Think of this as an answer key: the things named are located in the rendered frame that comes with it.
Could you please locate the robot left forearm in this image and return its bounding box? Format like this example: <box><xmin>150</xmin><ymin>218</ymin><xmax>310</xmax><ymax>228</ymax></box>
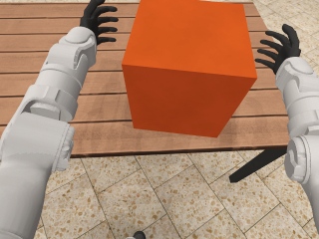
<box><xmin>0</xmin><ymin>26</ymin><xmax>98</xmax><ymax>162</ymax></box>

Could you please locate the robot right forearm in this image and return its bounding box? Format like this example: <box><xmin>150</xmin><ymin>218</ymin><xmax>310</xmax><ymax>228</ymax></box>
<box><xmin>275</xmin><ymin>57</ymin><xmax>319</xmax><ymax>139</ymax></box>

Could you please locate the table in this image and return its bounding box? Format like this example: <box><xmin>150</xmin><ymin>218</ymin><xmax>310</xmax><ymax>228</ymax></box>
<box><xmin>0</xmin><ymin>1</ymin><xmax>290</xmax><ymax>183</ymax></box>

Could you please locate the right robot hand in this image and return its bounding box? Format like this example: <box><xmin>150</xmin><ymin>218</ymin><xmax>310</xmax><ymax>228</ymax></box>
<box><xmin>254</xmin><ymin>24</ymin><xmax>301</xmax><ymax>75</ymax></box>

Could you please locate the left robot upper arm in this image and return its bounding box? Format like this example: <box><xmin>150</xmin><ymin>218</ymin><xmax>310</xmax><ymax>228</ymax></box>
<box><xmin>0</xmin><ymin>112</ymin><xmax>75</xmax><ymax>239</ymax></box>

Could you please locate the left robot hand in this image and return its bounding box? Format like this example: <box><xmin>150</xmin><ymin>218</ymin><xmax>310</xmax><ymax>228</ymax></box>
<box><xmin>80</xmin><ymin>0</ymin><xmax>119</xmax><ymax>46</ymax></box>

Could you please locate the right robot upper arm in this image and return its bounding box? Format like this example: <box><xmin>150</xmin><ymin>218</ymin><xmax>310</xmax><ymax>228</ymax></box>
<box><xmin>284</xmin><ymin>134</ymin><xmax>319</xmax><ymax>235</ymax></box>

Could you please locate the carton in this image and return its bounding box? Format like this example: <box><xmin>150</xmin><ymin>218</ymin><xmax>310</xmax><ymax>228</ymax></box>
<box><xmin>122</xmin><ymin>0</ymin><xmax>257</xmax><ymax>138</ymax></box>

